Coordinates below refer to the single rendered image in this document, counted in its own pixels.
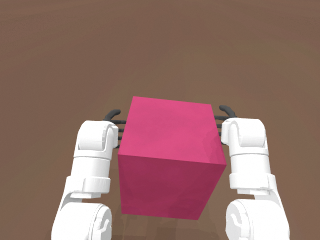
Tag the carton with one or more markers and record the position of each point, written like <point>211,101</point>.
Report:
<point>170,158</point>

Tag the right robot forearm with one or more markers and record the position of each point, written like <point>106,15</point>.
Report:
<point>250,166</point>

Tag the left robot forearm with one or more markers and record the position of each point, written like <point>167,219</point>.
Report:
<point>91,164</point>

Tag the left robot hand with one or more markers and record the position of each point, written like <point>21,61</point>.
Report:
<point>108,118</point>

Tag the left robot upper arm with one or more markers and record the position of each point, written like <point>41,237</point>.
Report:
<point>83,221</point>

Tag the right robot hand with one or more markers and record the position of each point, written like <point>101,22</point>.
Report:
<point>231,114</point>

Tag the right robot upper arm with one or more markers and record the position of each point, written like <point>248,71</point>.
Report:
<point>252,219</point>

